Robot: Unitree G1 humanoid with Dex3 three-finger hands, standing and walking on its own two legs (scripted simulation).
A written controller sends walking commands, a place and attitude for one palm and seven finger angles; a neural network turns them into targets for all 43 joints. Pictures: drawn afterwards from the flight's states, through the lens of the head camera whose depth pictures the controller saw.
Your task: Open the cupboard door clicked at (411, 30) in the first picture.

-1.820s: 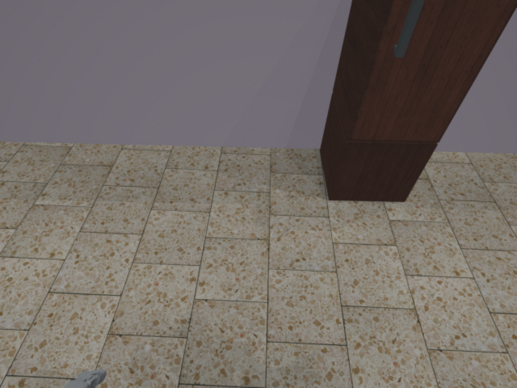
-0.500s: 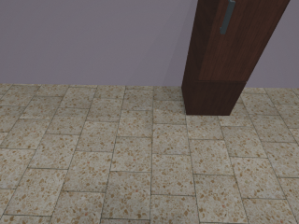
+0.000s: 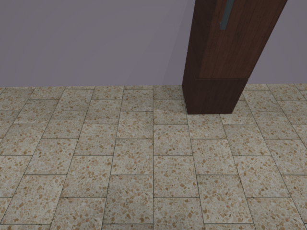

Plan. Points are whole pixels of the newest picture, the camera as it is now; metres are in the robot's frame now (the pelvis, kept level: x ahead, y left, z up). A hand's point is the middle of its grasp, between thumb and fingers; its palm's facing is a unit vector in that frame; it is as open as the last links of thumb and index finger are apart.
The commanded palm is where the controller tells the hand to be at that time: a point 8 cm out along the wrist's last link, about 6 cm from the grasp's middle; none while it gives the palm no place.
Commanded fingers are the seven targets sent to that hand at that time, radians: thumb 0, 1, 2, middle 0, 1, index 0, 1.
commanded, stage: walk to a spot facing it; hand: left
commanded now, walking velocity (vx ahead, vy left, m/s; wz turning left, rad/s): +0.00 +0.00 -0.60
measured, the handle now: (225, 11) +1.13 -0.30 +0.11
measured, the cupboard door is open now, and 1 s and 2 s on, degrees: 0 0 0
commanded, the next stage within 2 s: none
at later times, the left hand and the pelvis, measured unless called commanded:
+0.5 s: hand out of the picture +0.05 +0.15 -0.16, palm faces -0.18 -0.95 -0.26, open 7.4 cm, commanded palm none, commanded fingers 0.00 0.90 0.90 -0.20 -0.30 -0.20 -0.30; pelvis -0.03 -0.04 +0.00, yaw -14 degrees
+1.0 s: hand out of the picture +0.14 +0.22 -0.17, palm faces -0.45 -0.87 -0.21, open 7.4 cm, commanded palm none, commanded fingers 0.00 0.90 0.90 -0.20 -0.30 -0.20 -0.30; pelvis -0.04 +0.06 +0.00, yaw -33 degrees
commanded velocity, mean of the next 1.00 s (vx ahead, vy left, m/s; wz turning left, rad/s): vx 0.00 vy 0.00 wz -0.60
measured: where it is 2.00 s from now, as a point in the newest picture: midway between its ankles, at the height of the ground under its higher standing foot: outside the picture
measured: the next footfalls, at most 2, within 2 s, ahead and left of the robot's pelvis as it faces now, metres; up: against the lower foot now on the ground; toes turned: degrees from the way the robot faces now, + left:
left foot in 0.80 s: +0.04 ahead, +0.12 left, +0.00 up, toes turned -26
right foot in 1.36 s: -0.12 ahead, -0.09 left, +0.00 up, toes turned -55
